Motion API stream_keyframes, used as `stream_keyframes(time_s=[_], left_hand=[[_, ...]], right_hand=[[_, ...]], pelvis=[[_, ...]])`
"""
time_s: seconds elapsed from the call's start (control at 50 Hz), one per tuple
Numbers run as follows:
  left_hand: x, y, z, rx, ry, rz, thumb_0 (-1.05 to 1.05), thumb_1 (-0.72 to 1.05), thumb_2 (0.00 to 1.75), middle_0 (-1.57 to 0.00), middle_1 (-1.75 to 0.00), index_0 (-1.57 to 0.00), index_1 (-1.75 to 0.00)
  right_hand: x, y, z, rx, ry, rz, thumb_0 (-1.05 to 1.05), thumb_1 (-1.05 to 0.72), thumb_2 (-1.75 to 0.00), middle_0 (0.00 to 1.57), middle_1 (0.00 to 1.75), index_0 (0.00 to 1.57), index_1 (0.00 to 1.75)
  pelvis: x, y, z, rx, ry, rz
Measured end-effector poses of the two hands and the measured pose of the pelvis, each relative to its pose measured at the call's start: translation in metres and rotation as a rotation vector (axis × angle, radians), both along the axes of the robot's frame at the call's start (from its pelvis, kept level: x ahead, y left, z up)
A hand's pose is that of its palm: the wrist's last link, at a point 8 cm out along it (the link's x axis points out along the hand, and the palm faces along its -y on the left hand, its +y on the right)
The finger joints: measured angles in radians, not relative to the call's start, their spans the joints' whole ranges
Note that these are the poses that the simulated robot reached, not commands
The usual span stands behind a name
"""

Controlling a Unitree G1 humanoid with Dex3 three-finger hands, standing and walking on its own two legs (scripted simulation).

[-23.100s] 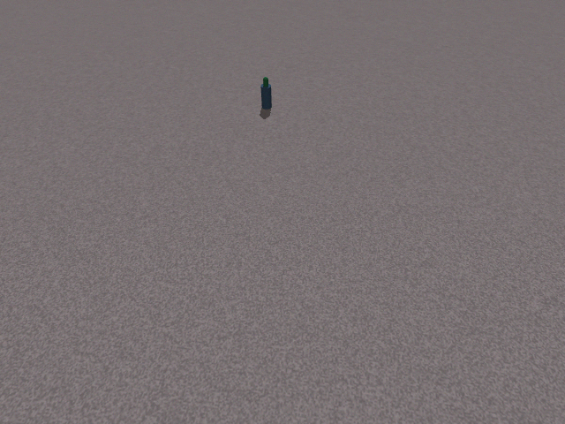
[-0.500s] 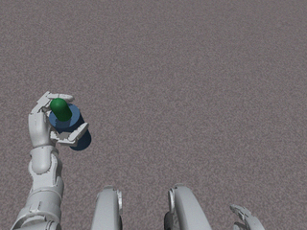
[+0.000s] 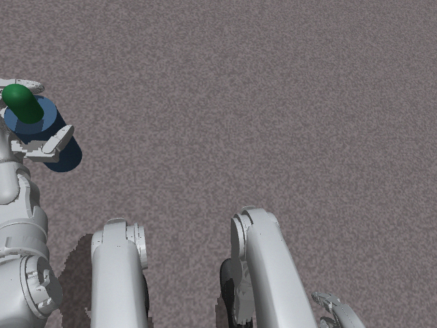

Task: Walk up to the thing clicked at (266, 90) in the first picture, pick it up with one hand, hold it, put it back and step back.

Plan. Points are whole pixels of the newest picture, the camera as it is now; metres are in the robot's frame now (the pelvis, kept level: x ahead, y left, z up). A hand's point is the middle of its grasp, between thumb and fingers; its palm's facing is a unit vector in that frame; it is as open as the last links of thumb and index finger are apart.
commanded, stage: crouch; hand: left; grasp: from the side
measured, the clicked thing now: (43, 130) +0.48 +0.26 -0.05
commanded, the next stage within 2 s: lower in 0.72 s
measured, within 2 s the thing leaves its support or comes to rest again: neither
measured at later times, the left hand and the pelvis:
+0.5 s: hand (58, 135) +0.50 +0.26 -0.13, palm faces +0.26 -0.97 -0.04, open 9.4 cm; pelvis +0.00 +0.01 -0.07, yaw -4 degrees
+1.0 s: hand (68, 144) +0.51 +0.26 -0.18, palm faces +0.26 -0.96 -0.02, open 9.4 cm; pelvis +0.00 +0.01 -0.10, yaw -7 degrees
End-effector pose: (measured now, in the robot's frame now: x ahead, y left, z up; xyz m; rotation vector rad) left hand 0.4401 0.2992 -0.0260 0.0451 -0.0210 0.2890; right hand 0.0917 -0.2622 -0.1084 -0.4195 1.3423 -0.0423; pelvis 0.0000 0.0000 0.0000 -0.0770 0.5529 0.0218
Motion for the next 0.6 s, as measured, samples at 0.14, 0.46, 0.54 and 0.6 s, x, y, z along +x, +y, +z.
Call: stream_keyframes(time_s=[0.14,0.46,0.54,0.6], left_hand=[[0.015,0.004,-0.032,-0.033,0.041,-0.008,0.02,-0.33,1.11,-0.76,-1.06,-0.76,-1.05],[0.023,0.009,-0.097,-0.028,0.04,-0.018,0.02,-0.33,1.1,-0.76,-1.06,-0.76,-1.05],[0.027,0.011,-0.102,-0.011,0.046,-0.037,0.02,-0.33,1.1,-0.76,-1.06,-0.76,-1.05],[0.028,0.011,-0.11,-0.018,0.057,-0.04,0.02,-0.33,1.1,-0.76,-1.06,-0.76,-1.05]], right_hand=[[-0.03,-0.002,-0.026,-0.011,0.062,-0.019,0.0,-0.94,-0.92,0.2,0.3,0.2,0.3],[-0.036,-0.005,-0.05,-0.071,0.126,0.044,0.0,-0.92,-0.91,0.2,0.3,0.21,0.3],[-0.031,-0.006,-0.054,-0.078,0.122,0.064,0.0,-0.92,-0.91,0.2,0.3,0.21,0.3],[-0.027,-0.005,-0.056,-0.078,0.116,0.081,0.0,-0.92,-0.91,0.2,0.3,0.21,0.3]], pelvis=[[-0.003,0.003,-0.029,-0.015,-0.018,-0.013],[-0.003,0.005,-0.07,-0.051,-0.067,-0.039],[-0.002,0.007,-0.075,-0.062,-0.074,-0.043],[-0.001,0.009,-0.079,-0.069,-0.082,-0.046]])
